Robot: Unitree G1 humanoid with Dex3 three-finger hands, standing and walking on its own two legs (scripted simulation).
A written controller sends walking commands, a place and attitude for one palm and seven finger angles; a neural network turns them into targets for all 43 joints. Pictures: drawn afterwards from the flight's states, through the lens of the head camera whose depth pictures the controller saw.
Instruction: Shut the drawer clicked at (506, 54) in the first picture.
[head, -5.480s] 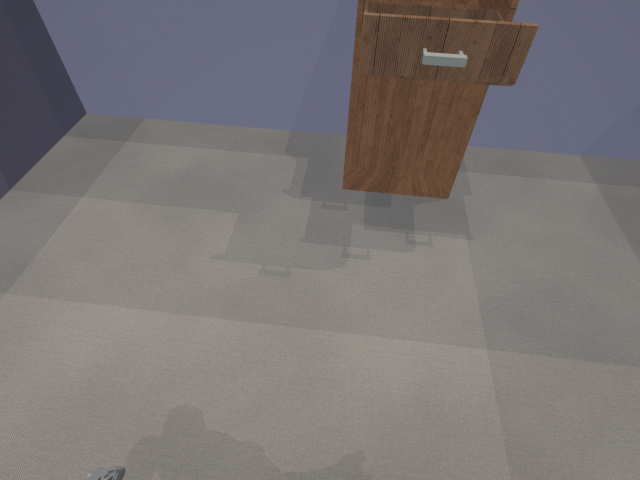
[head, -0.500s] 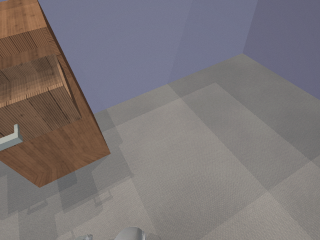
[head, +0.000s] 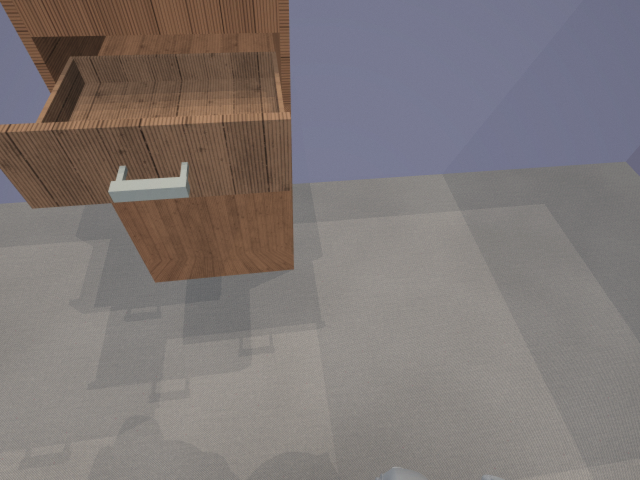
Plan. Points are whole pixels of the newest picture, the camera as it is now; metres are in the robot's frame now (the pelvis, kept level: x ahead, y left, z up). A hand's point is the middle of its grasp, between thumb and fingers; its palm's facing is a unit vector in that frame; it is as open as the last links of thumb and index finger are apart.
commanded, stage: turn to face it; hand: left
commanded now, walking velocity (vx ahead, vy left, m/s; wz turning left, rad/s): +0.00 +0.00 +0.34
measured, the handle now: (152, 179) +0.53 +0.32 +0.02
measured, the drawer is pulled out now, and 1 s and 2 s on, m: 0.29 0.29 0.29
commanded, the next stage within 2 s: take the last steps up to it in 0.26 s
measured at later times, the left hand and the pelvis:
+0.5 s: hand out of the picture -0.01 +0.17 -0.16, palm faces +0.24 -0.94 -0.22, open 7.4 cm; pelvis -0.01 -0.02 +0.00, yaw +11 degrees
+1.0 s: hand out of the picture +0.11 +0.22 -0.17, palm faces +0.22 -0.96 -0.17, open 7.4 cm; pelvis +0.08 +0.03 +0.00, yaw +13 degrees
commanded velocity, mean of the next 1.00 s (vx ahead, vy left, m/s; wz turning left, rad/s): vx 0.20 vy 0.00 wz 0.12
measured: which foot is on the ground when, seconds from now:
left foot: down 0.00-0.16, up 0.18-0.56, down 0.58-1.00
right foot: up 0.00-0.14, down 0.16-0.58, up 0.60-1.00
